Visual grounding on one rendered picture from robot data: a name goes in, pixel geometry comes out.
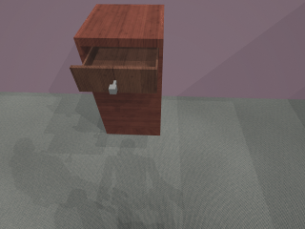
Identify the drawer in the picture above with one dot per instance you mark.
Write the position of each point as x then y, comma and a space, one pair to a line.
135, 70

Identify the handle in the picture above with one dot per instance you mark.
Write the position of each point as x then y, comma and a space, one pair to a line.
113, 88

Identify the cabinet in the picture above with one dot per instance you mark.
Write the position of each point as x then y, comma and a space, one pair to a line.
134, 26

